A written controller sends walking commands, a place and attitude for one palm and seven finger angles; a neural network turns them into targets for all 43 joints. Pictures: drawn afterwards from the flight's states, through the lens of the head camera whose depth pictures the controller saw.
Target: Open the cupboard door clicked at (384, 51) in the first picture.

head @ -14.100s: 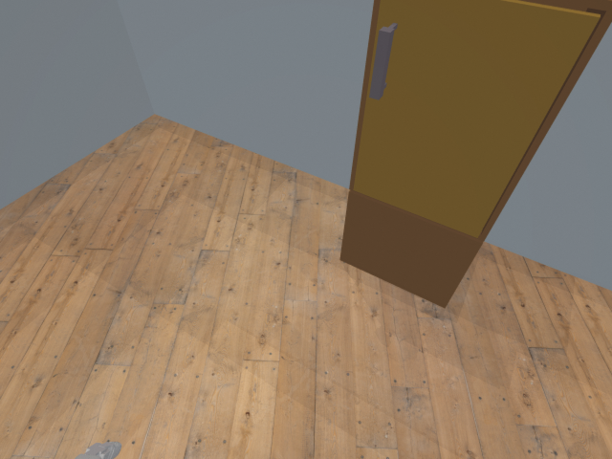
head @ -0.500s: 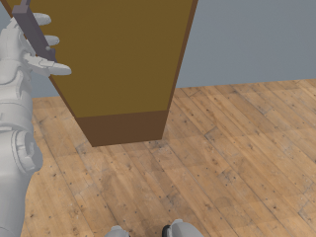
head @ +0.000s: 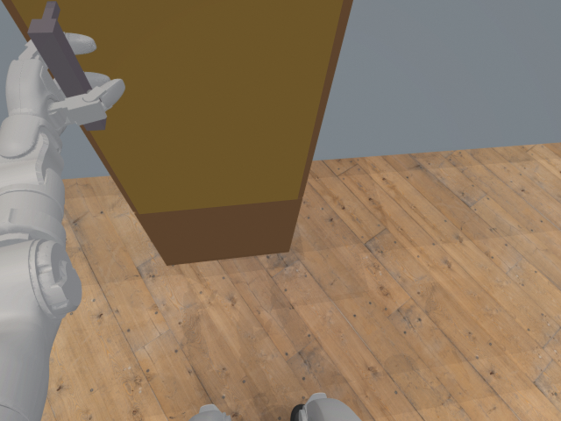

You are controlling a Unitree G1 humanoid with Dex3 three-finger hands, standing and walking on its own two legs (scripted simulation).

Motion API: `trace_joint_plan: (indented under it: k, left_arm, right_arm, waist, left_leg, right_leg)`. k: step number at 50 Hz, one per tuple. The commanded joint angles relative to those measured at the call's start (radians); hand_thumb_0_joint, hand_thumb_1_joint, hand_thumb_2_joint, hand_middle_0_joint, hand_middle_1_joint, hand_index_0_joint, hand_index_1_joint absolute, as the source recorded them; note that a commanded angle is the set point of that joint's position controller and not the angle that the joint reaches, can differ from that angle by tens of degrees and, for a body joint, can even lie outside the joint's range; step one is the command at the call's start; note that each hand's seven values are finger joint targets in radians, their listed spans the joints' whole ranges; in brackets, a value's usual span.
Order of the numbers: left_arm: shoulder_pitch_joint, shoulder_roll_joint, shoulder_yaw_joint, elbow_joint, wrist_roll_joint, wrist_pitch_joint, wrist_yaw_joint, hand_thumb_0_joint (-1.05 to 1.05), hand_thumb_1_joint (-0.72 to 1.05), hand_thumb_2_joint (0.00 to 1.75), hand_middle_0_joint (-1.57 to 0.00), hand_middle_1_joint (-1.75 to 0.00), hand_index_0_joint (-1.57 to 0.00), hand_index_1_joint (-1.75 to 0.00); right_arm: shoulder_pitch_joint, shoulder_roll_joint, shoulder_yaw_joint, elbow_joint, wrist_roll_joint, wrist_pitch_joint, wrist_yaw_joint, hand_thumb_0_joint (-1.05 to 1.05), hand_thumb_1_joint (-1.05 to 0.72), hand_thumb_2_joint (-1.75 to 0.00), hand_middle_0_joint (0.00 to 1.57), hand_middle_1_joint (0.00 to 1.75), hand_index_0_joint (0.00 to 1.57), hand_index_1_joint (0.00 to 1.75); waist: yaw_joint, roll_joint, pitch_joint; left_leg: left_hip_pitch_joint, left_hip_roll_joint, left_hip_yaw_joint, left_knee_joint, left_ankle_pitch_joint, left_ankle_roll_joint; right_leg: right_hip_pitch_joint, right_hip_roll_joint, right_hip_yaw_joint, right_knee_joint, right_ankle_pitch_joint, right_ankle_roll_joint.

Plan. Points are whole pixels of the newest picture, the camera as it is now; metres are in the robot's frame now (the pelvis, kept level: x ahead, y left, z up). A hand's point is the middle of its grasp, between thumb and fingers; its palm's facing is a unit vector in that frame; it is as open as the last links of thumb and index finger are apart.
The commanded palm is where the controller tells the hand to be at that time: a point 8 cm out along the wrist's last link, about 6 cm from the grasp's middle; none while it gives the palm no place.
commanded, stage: close the thumb around the handle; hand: left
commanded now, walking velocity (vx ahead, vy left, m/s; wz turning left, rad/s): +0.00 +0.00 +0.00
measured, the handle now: (75, 71) +0.57 +0.23 +0.13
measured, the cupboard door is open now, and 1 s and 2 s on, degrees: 0 23 43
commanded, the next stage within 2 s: pull the door open along its arc in 0.24 s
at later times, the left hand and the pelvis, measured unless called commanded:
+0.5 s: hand (91, 97) +0.52 +0.20 +0.13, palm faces +0.05 -1.00 -0.01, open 5.8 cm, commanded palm +0.48 +0.25 +0.13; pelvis +0.00 +0.00 +0.00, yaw -1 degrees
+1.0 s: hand (124, 177) +0.39 +0.14 +0.13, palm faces +0.30 -0.95 +0.10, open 6.2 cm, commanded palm +0.34 +0.20 +0.13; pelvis +0.00 -0.01 +0.02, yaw -1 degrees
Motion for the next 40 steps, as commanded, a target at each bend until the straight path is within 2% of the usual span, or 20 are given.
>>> trace_joint_plan:
  k: [1, 2, 4, 6, 7, 8, 11, 13, 15, 17, 18, 19, 21, 25, 31, 32, 34, 36, 37, 40]
  left_arm:
    - [-0.518, 0.210, 0.002, -0.230, -0.006, -0.074, -0.008, 0.00, 0.84, 0.88, -0.40, -1.34, -0.40, -1.34]
    - [-0.525, 0.199, -0.006, -0.240, -0.009, -0.073, -0.009, 0.00, 0.90, 0.90, -0.40, -1.35, -0.40, -1.35]
    - [-0.514, 0.174, -0.019, -0.255, -0.010, -0.078, -0.010, 0.00, 0.90, 0.90, -0.40, -1.35, -0.40, -1.35]
    - [-0.507, 0.200, 0.008, -0.288, -0.018, -0.088, -0.008, 0.00, 0.90, 0.90, -0.40, -1.35, -0.40, -1.35]
    - [-0.496, 0.193, 0.006, -0.287, -0.022, -0.088, -0.010, 0.00, 0.90, 0.90, -0.40, -1.35, -0.40, -1.35]
    - [-0.494, 0.186, -0.006, -0.272, -0.021, -0.085, -0.013, 0.00, 0.90, 0.90, -0.40, -1.35, -0.40, -1.35]
    - [-0.487, 0.191, 0.000, -0.278, -0.020, -0.091, -0.010, 0.00, 0.90, 0.90, -0.40, -1.35, -0.40, -1.35]
    - [-0.501, 0.181, -0.014, -0.263, -0.017, -0.086, -0.007, 0.00, 0.90, 0.90, -0.40, -1.35, -0.40, -1.35]
    - [-0.511, 0.194, -0.010, -0.240, -0.015, -0.085, -0.005, 0.00, 0.90, 0.90, -0.40, -1.35, -0.40, -1.35]
    - [-0.529, 0.213, -0.006, -0.219, -0.007, -0.078, -0.006, 0.00, 0.90, 0.90, -0.40, -1.35, -0.40, -1.35]
    - [-0.485, 0.272, 0.039, -0.206, -0.002, -0.077, -0.008, 0.00, 0.90, 0.90, -0.40, -1.35, -0.40, -1.35]
    - [-0.436, 0.293, 0.055, -0.198, -0.003, -0.075, -0.016, 0.00, 0.90, 0.90, -0.40, -1.35, -0.40, -1.35]
    - [-0.408, 0.279, 0.049, -0.253, -0.011, -0.086, -0.034, 0.00, 0.90, 0.90, -0.40, -1.35, -0.40, -1.35]
    - [-0.294, 0.268, 0.075, -0.323, -0.047, -0.090, -0.052, 0.00, 0.90, 0.90, -0.40, -1.35, -0.40, -1.35]
    - [-0.020, 0.192, 0.069, -0.482, -0.100, -0.057, -0.056, 0.00, 0.90, 0.90, -0.40, -1.35, -0.40, -1.35]
    - [0.007, 0.181, 0.065, -0.547, -0.108, -0.052, -0.053, 0.00, 0.90, 0.90, -0.40, -1.35, -0.40, -1.35]
    - [0.124, 0.145, 0.054, -0.627, -0.124, -0.030, -0.048, 0.00, 0.90, 0.90, -0.40, -1.35, -0.40, -1.35]
    - [0.217, 0.117, 0.055, -0.711, -0.142, -0.008, -0.038, 0.00, 0.90, 0.90, -0.40, -1.35, -0.40, -1.35]
    - [0.242, 0.107, 0.051, -0.738, -0.146, 0.004, -0.033, 0.00, 0.90, 0.90, -0.40, -1.35, -0.40, -1.35]
    - [0.372, 0.057, 0.040, -0.872, -0.162, 0.027, -0.010, 0.00, 0.90, 0.90, -0.40, -1.35, -0.40, -1.35]
  right_arm:
    - [0.186, -0.185, -0.067, -0.034, 0.001, -0.015, -0.017, 0.00, -0.90, -0.90, 0.20, 0.30, 0.20, 0.30]
    - [0.184, -0.184, -0.068, -0.035, 0.000, -0.016, -0.017, 0.00, -0.90, -0.90, 0.20, 0.30, 0.20, 0.30]
    - [0.182, -0.179, -0.069, -0.035, 0.000, -0.018, -0.013, 0.00, -0.90, -0.90, 0.20, 0.30, 0.20, 0.30]
    - [0.185, -0.181, -0.071, -0.035, -0.002, -0.016, -0.011, 0.00, -0.90, -0.90, 0.20, 0.30, 0.20, 0.30]
    - [0.179, -0.181, -0.072, -0.037, 0.000, -0.016, -0.010, 0.00, -0.90, -0.90, 0.20, 0.30, 0.20, 0.30]
    - [0.176, -0.179, -0.070, -0.034, 0.002, -0.015, -0.011, 0.00, -0.90, -0.90, 0.20, 0.30, 0.20, 0.30]
    - [0.169, -0.180, -0.070, -0.037, 0.003, -0.014, -0.013, 0.00, -0.90, -0.90, 0.20, 0.30, 0.20, 0.30]
    - [0.162, -0.179, -0.067, -0.034, 0.004, -0.015, -0.013, 0.00, -0.90, -0.90, 0.20, 0.30, 0.20, 0.30]
    - [0.168, -0.184, -0.065, -0.031, 0.003, -0.016, -0.018, 0.00, -0.90, -0.90, 0.20, 0.30, 0.20, 0.30]
    - [0.167, -0.185, -0.064, -0.027, 0.005, -0.018, -0.021, 0.00, -0.90, -0.90, 0.20, 0.30, 0.20, 0.30]
    - [0.171, -0.191, -0.065, -0.033, 0.005, -0.017, -0.024, 0.00, -0.90, -0.90, 0.20, 0.30, 0.20, 0.30]
    - [0.165, -0.190, -0.062, -0.046, 0.007, -0.016, -0.025, 0.00, -0.90, -0.90, 0.20, 0.30, 0.20, 0.30]
    - [0.153, -0.182, -0.061, -0.064, 0.008, -0.014, -0.025, 0.00, -0.90, -0.90, 0.20, 0.30, 0.20, 0.30]
    - [0.137, -0.181, -0.067, -0.094, 0.012, -0.004, -0.022, 0.00, -0.90, -0.90, 0.20, 0.30, 0.20, 0.30]
    - [0.067, -0.166, -0.077, -0.151, 0.034, 0.005, -0.015, 0.00, -0.90, -0.90, 0.20, 0.30, 0.20, 0.30]
    - [0.051, -0.163, -0.078, -0.161, 0.037, 0.004, -0.014, 0.00, -0.90, -0.90, 0.20, 0.30, 0.20, 0.30]
    - [0.025, -0.155, -0.081, -0.182, 0.045, 0.000, -0.010, 0.00, -0.90, -0.90, 0.20, 0.30, 0.20, 0.30]
    - [-0.007, -0.147, -0.080, -0.198, 0.050, -0.008, -0.009, 0.00, -0.90, -0.90, 0.20, 0.30, 0.20, 0.30]
    - [-0.017, -0.146, -0.079, -0.198, 0.052, -0.011, -0.010, 0.00, -0.90, -0.90, 0.20, 0.30, 0.20, 0.30]
    - [-0.064, -0.136, -0.079, -0.222, 0.054, -0.026, -0.008, 0.00, -0.90, -0.90, 0.20, 0.30, 0.20, 0.30]
  waist:
    - [-0.028, 0.136, -0.443]
    - [-0.034, 0.138, -0.455]
    - [-0.024, 0.165, -0.468]
    - [-0.013, 0.160, -0.510]
    - [-0.016, 0.141, -0.507]
    - [-0.022, 0.126, -0.472]
    - [-0.014, 0.134, -0.460]
    - [-0.025, 0.132, -0.424]
    - [-0.034, 0.095, -0.402]
    - [-0.038, 0.112, -0.402]
    - [-0.017, 0.100, -0.422]
    - [-0.002, 0.099, -0.437]
    - [0.016, 0.142, -0.493]
    - [0.048, 0.094, -0.509]
    - [0.106, 0.059, -0.468]
    - [0.116, 0.078, -0.463]
    - [0.136, 0.048, -0.454]
    - [0.152, 0.049, -0.430]
    - [0.150, 0.019, -0.407]
    - [0.170, 0.027, -0.389]
  left_leg:
    - [0.393, -0.019, -0.089, -0.059, 0.478, 0.004]
    - [0.399, -0.019, -0.086, -0.056, 0.483, 0.004]
    - [0.421, -0.019, -0.087, -0.056, 0.513, 0.000]
    - [0.443, -0.017, -0.092, -0.050, 0.556, -0.001]
    - [0.434, -0.019, -0.085, -0.049, 0.544, 0.002]
    - [0.419, -0.018, -0.084, -0.054, 0.529, 0.003]
    - [0.406, -0.021, -0.083, -0.061, 0.512, 0.004]
    - [0.387, -0.024, -0.079, -0.064, 0.464, 0.006]
    - [0.357, -0.026, -0.080, -0.067, 0.434, 0.012]
    - [0.351, -0.027, -0.077, -0.067, 0.411, 0.011]
    - [0.335, -0.029, -0.076, -0.068, 0.408, 0.012]
    - [0.323, -0.032, -0.069, -0.071, 0.419, 0.013]
    - [0.360, -0.032, -0.064, -0.068, 0.483, 0.009]
    - [0.371, -0.029, -0.054, -0.070, 0.542, 0.013]
    - [0.359, -0.029, -0.021, -0.108, 0.568, 0.019]
    - [0.367, -0.030, -0.016, -0.116, 0.578, 0.018]
    - [0.371, -0.031, -0.010, -0.131, 0.585, 0.020]
    - [0.373, -0.033, 0.000, -0.146, 0.589, 0.021]
    - [0.368, -0.033, 0.000, -0.156, 0.579, 0.020]
    - [0.391, -0.039, 0.010, -0.168, 0.583, 0.020]
  right_leg:
    - [0.105, 0.045, 0.034, -0.051, 0.361, -0.008]
    - [0.107, 0.045, 0.035, -0.050, 0.369, -0.007]
    - [0.107, 0.046, 0.031, -0.047, 0.377, -0.009]
    - [0.127, 0.047, 0.032, -0.043, 0.403, -0.009]
    - [0.137, 0.048, 0.034, -0.046, 0.413, -0.008]
    - [0.135, 0.049, 0.033, -0.050, 0.409, -0.007]
    - [0.142, 0.047, 0.034, -0.050, 0.402, -0.009]
    - [0.126, 0.046, 0.035, -0.056, 0.377, -0.008]
    - [0.135, 0.045, 0.037, -0.060, 0.368, -0.008]
    - [0.125, 0.041, 0.042, -0.063, 0.355, -0.005]
    - [0.152, 0.040, 0.045, -0.058, 0.359, -0.008]
    - [0.185, 0.038, 0.049, -0.054, 0.383, -0.008]
    - [0.212, 0.037, 0.046, -0.042, 0.435, -0.009]
    - [0.270, 0.044, 0.044, -0.040, 0.496, -0.011]
    - [0.362, 0.039, 0.047, -0.059, 0.556, -0.009]
    - [0.374, 0.035, 0.048, -0.062, 0.566, -0.009]
    - [0.410, 0.033, 0.048, -0.069, 0.583, -0.010]
    - [0.437, 0.028, 0.049, -0.075, 0.605, -0.009]
    - [0.446, 0.027, 0.046, -0.078, 0.607, -0.009]
    - [0.476, 0.022, 0.048, -0.086, 0.621, -0.010]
